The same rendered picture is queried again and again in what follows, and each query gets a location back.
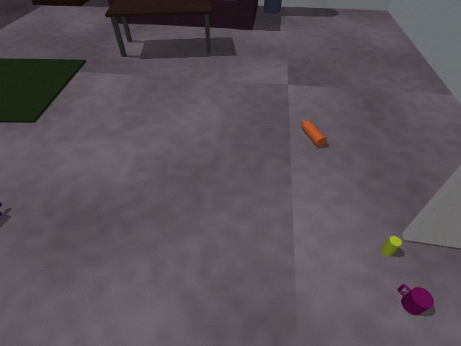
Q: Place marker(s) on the coffee table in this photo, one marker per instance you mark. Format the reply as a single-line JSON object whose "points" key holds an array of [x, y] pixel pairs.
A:
{"points": [[143, 8]]}

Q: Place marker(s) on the sofa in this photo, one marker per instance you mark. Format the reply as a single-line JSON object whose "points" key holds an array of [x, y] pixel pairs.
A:
{"points": [[233, 14]]}

